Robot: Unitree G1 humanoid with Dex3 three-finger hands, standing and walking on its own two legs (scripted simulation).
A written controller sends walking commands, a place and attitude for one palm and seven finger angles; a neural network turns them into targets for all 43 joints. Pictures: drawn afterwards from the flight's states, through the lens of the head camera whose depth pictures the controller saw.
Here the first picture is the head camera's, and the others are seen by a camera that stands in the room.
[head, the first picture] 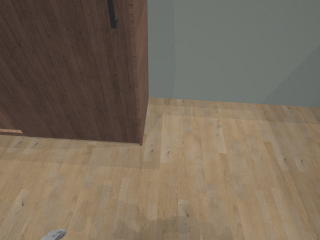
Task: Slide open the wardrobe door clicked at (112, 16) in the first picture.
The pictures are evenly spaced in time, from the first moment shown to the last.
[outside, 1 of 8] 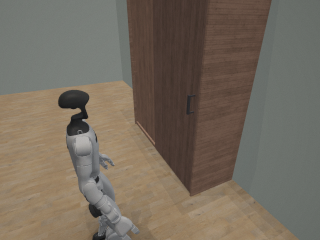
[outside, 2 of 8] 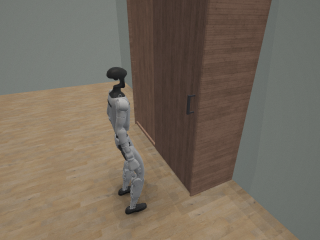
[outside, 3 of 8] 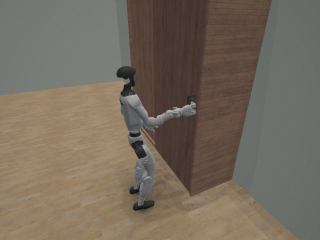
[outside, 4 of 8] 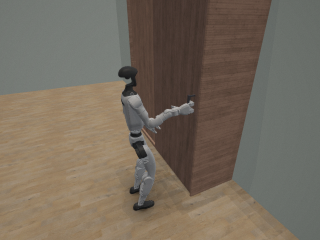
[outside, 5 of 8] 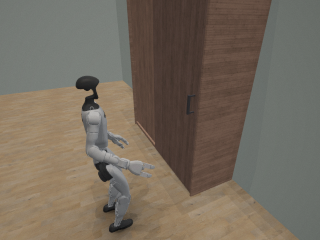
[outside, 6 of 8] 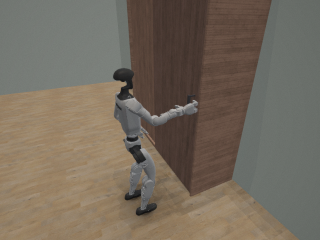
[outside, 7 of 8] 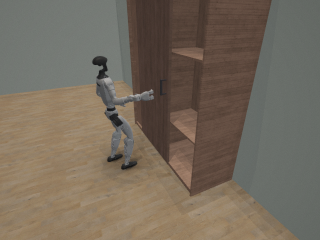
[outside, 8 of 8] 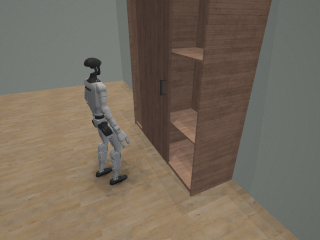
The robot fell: no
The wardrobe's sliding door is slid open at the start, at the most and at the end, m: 0.00 0.51 0.50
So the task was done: yes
